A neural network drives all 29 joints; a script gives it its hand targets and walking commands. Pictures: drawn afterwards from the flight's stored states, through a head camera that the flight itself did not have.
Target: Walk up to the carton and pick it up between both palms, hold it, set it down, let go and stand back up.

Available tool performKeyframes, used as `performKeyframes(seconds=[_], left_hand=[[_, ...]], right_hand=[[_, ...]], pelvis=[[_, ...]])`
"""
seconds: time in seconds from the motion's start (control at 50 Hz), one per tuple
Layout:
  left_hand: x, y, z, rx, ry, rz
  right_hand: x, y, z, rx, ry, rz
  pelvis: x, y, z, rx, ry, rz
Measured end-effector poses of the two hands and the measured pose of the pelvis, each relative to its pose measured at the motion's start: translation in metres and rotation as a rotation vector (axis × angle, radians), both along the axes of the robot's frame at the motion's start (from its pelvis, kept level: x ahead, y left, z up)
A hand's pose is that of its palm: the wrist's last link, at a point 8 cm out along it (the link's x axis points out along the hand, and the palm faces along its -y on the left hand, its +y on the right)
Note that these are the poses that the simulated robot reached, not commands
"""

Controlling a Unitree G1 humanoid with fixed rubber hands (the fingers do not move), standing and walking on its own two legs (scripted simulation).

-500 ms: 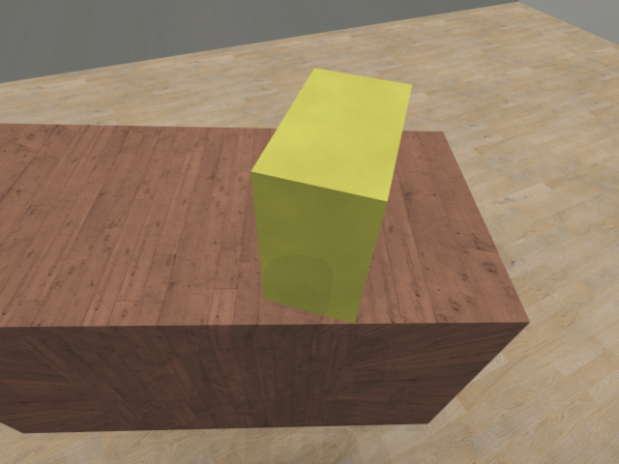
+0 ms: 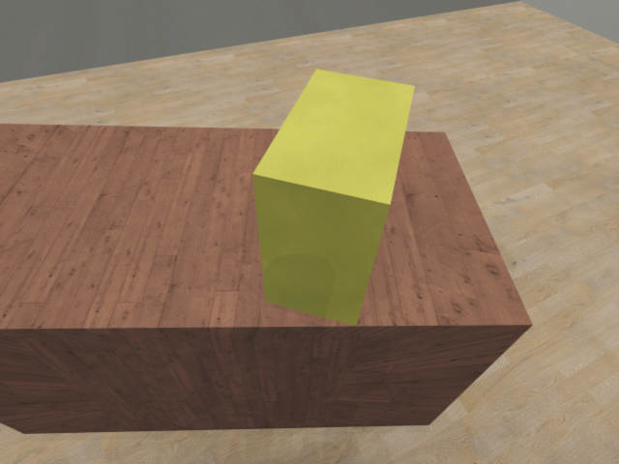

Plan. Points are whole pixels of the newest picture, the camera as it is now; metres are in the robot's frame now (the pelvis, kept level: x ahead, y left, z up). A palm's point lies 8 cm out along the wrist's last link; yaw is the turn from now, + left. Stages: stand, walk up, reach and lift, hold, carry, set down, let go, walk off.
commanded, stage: stand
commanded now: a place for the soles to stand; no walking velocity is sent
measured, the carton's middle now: (336, 198) +0.52 -0.04 +0.04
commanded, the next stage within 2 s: reach and lift in 0.02 s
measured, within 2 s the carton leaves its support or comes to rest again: neither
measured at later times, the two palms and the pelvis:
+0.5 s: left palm (133, 460) +0.15 +0.22 -0.08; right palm out of the picture +0.12 -0.24 -0.07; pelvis -0.01 -0.01 +0.01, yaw -2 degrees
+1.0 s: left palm (130, 412) +0.20 +0.23 -0.04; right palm (467, 434) +0.17 -0.20 -0.03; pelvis +0.01 +0.01 +0.01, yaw -4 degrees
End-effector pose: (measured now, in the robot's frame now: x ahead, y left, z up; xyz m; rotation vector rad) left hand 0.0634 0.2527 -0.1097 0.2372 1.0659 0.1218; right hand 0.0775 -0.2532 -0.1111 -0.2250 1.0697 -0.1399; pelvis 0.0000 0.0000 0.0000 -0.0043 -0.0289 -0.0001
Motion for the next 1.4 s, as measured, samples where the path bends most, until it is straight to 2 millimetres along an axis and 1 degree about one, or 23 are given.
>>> performKeyframes(seconds=[0.04, 0.08, 0.12, 0.16, 0.2, 0.24, 0.26, 0.3, 0.36, 0.44, 0.52, 0.6, 0.68, 0.74, 0.86, 0.94, 1.06, 1.18, 1.4], left_hand=[[-0.002, 0.000, 0.000, 0.000, 0.004, 0.002], [0.003, 0.003, -0.007, 0.005, 0.050, 0.018], [0.021, 0.006, -0.014, 0.022, 0.082, 0.016], [0.046, 0.004, -0.014, 0.027, 0.059, 0.007], [0.073, -0.004, -0.004, 0.016, -0.009, -0.011], [0.093, -0.015, 0.011, -0.008, -0.094, -0.031], [0.100, -0.021, 0.019, -0.020, -0.130, -0.041], [0.107, -0.030, 0.030, -0.038, -0.170, -0.060], [0.105, -0.037, 0.034, -0.060, -0.167, -0.068], [0.093, -0.036, 0.031, -0.077, -0.144, -0.043], [0.085, -0.030, 0.033, -0.077, -0.162, -0.026], [0.085, -0.023, 0.041, -0.079, -0.205, -0.031], [0.093, -0.019, 0.050, -0.088, -0.249, -0.050], [0.102, -0.018, 0.055, -0.097, -0.284, -0.067], [0.122, -0.021, 0.063, -0.125, -0.362, -0.100], [0.130, -0.024, 0.067, -0.146, -0.411, -0.113], [0.133, -0.029, 0.072, -0.173, -0.476, -0.122], [0.135, -0.034, 0.079, -0.193, -0.520, -0.130], [0.162, -0.034, 0.106, -0.203, -0.646, -0.167]], right_hand=[[-0.002, 0.000, 0.000, 0.000, 0.004, -0.002], [0.006, -0.002, -0.006, -0.008, -0.018, 0.001], [0.023, -0.001, -0.012, 0.004, -0.057, 0.007], [0.043, 0.001, -0.012, 0.019, -0.114, 0.023], [0.058, 0.005, -0.006, 0.035, -0.176, 0.027], [0.066, 0.008, 0.005, 0.046, -0.232, 0.025], [0.067, 0.009, 0.012, 0.049, -0.255, 0.023], [0.065, 0.009, 0.024, 0.044, -0.288, 0.017], [0.058, 0.005, 0.036, 0.013, -0.317, 0.003], [0.046, 0.006, 0.043, -0.011, -0.325, -0.016], [0.040, 0.018, 0.046, 0.007, -0.336, -0.027], [0.042, 0.035, 0.049, 0.038, -0.369, -0.044], [0.051, 0.049, 0.054, 0.058, -0.413, -0.065], [0.060, 0.055, 0.058, 0.063, -0.449, -0.075], [0.080, 0.058, 0.069, 0.059, -0.512, -0.089], [0.091, 0.057, 0.075, 0.057, -0.546, -0.096], [0.097, 0.059, 0.080, 0.066, -0.580, -0.117], [0.104, 0.066, 0.087, 0.085, -0.631, -0.143], [0.129, 0.081, 0.102, 0.116, -0.753, -0.171]], pelvis=[[0.000, 0.000, 0.000, 0.000, -0.001, 0.001], [-0.005, 0.000, -0.004, 0.001, 0.022, -0.009], [-0.013, -0.002, -0.012, 0.003, 0.025, -0.008], [-0.020, -0.003, -0.017, 0.001, 0.016, -0.003], [-0.024, -0.005, -0.017, -0.005, -0.002, 0.002], [-0.023, -0.007, -0.012, -0.008, -0.025, 0.006], [-0.022, -0.008, -0.008, -0.007, -0.034, 0.007], [-0.018, -0.010, -0.002, -0.003, -0.046, 0.005], [-0.014, -0.012, 0.004, 0.007, -0.065, -0.006], [-0.013, -0.013, 0.008, 0.013, -0.087, -0.025], [-0.015, -0.014, 0.009, 0.015, -0.094, -0.036], [-0.017, -0.011, 0.009, 0.014, -0.089, -0.044], [-0.016, -0.006, 0.009, 0.010, -0.080, -0.054], [-0.014, -0.001, 0.009, 0.008, -0.072, -0.059], [-0.005, 0.006, 0.010, 0.005, -0.059, -0.066], [0.001, 0.008, 0.011, 0.004, -0.054, -0.067], [0.009, 0.005, 0.012, 0.005, -0.056, -0.061], [0.012, 0.000, 0.012, 0.006, -0.051, -0.056], [0.012, -0.006, 0.009, 0.005, -0.053, -0.038]])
